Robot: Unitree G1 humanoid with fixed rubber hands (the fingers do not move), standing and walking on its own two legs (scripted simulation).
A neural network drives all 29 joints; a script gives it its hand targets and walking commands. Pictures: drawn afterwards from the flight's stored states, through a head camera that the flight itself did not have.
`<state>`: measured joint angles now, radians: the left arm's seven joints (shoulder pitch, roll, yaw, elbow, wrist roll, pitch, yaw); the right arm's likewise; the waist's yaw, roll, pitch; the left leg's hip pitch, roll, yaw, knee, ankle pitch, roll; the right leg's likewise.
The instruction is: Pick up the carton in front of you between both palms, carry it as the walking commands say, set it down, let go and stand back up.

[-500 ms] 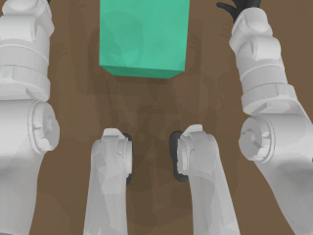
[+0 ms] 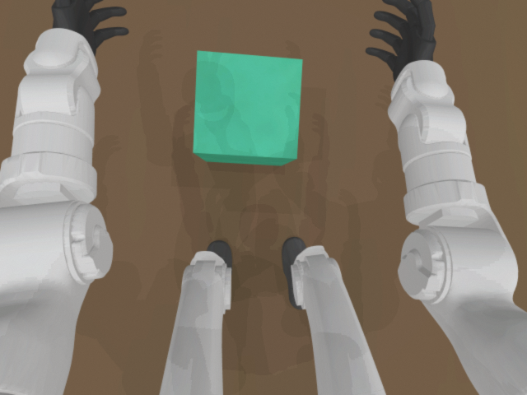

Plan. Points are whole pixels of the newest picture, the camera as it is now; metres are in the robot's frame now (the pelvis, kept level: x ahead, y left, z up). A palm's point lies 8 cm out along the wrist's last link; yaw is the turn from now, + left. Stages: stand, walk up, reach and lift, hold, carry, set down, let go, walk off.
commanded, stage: set down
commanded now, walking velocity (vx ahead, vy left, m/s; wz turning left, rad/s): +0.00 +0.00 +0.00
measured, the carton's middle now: (246, 118) +0.53 +0.01 -0.48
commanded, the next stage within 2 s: let go in 0.04 s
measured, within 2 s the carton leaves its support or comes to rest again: neither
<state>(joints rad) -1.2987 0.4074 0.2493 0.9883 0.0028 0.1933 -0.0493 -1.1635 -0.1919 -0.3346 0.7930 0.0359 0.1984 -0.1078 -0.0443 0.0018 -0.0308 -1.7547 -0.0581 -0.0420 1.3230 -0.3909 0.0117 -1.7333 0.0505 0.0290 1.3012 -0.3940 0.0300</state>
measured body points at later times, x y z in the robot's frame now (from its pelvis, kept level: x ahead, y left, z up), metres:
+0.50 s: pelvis +0.06 -0.01 +0.11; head +0.29 +0.01 +0.50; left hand +0.44 +0.23 -0.01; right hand +0.43 -0.22 +0.00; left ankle +0.08 +0.10 -0.57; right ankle +0.08 -0.13 -0.57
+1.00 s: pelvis +0.10 -0.01 +0.17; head +0.14 +0.00 +0.62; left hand +0.28 +0.23 +0.09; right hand +0.27 -0.24 +0.09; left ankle +0.08 +0.10 -0.57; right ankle +0.08 -0.12 -0.57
